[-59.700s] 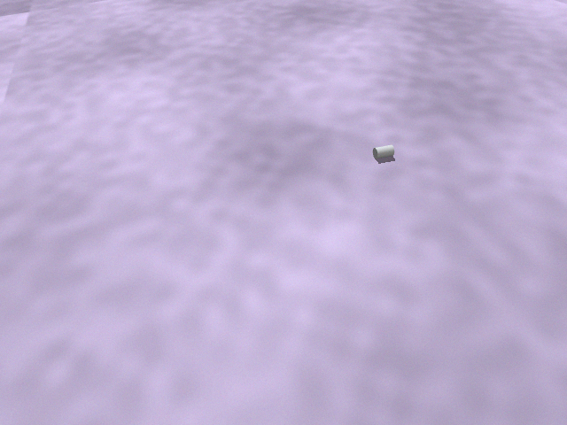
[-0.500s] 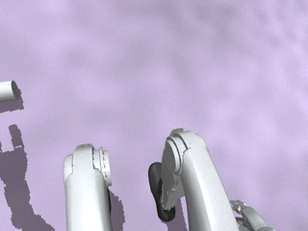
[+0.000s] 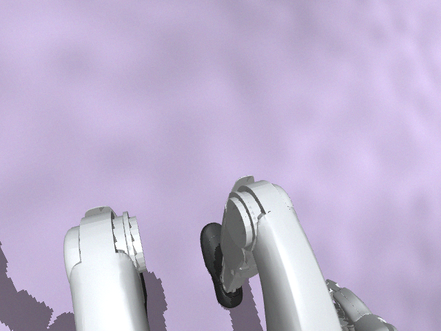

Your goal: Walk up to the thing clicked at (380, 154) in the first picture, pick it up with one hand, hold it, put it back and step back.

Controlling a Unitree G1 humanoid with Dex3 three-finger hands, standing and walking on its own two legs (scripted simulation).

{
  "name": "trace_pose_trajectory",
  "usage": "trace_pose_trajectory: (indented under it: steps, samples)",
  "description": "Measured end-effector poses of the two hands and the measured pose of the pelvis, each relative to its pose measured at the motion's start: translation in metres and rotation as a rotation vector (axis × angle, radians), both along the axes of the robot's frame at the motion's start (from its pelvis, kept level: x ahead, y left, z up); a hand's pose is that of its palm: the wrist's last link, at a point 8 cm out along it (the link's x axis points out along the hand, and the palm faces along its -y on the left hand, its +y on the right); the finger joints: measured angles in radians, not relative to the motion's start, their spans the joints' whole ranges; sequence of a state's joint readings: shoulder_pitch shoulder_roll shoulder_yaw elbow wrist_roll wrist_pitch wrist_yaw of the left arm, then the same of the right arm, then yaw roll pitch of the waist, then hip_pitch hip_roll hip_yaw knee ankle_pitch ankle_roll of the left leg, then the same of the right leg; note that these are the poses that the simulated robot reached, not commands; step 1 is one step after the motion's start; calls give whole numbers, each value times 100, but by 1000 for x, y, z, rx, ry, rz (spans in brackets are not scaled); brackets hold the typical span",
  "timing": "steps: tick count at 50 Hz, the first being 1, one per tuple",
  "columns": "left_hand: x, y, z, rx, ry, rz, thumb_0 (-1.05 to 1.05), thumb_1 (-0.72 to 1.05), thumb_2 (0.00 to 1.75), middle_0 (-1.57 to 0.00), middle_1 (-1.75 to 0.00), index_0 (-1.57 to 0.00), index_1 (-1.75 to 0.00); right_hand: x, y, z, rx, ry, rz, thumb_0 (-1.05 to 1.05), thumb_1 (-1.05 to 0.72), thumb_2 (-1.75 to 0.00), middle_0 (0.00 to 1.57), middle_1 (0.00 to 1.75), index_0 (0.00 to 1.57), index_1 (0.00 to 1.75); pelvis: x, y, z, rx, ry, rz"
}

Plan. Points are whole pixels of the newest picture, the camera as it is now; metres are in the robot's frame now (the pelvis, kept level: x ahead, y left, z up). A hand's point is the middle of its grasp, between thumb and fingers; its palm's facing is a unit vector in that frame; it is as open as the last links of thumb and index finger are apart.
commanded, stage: rise first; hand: left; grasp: from above
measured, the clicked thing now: out of the picture +0.48 +0.44 -0.29
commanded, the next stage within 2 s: approach in 1.78 s
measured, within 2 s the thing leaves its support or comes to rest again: neither
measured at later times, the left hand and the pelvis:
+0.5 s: hand out of the picture +0.43 +0.44 -0.17, palm faces -0.44 -0.16 -0.89, open 13.2 cm; pelvis -0.01 +0.00 +0.00, yaw -1 degrees
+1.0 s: hand out of the picture +0.42 +0.45 -0.17, palm faces -0.44 -0.15 -0.89, open 13.3 cm; pelvis -0.01 +0.00 +0.00, yaw -2 degrees
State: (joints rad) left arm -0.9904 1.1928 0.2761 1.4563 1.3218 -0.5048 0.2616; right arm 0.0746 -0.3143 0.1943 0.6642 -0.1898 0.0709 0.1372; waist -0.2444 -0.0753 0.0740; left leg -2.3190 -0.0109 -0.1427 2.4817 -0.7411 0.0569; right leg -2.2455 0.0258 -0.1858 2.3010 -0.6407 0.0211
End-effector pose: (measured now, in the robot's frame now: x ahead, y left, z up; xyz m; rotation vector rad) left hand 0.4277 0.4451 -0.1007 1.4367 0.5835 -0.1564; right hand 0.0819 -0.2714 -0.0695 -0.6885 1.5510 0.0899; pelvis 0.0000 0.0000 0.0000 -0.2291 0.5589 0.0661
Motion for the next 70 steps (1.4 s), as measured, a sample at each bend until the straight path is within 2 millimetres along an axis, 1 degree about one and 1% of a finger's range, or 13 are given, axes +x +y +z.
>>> trace_pose_trajectory:
  steps: [14,28,37,47,58,70]
  samples:
    - [4,3,-4,-1,-5,1,0,-38,87,-24,-85,-23,-86,-1,0,5,-15,-10,3,0,-91,-91,21,30,20,30,-3,1,-1,-13,-14,-6]
    - [6,3,-13,-10,-9,3,0,-36,87,-29,-81,-25,-84,-10,3,8,-21,-2,1,0,-91,-91,21,30,20,30,-6,2,-3,-23,-30,-11]
    - [3,7,-18,-5,-9,4,0,-37,87,-30,-81,-26,-84,-13,6,12,-32,-5,0,0,-91,-91,21,30,20,30,-7,4,-4,-33,-38,-12]
    - [1,8,-15,0,-9,-2,0,-39,89,-29,-81,-25,-85,-12,6,16,-34,-17,12,0,-91,-91,21,30,20,30,-10,4,-3,-36,-48,-10]
    - [0,7,-10,2,-13,-5,0,-40,91,-27,-82,-23,-86,-12,6,15,-26,-32,14,0,-90,-90,21,30,20,30,-12,4,-3,-33,-53,-10]
    - [5,6,-8,9,-11,3,0,-41,92,-25,-86,-22,-89,-16,6,13,-22,-35,11,0,-90,-90,21,30,20,30,-13,3,-4,-30,-56,-11]
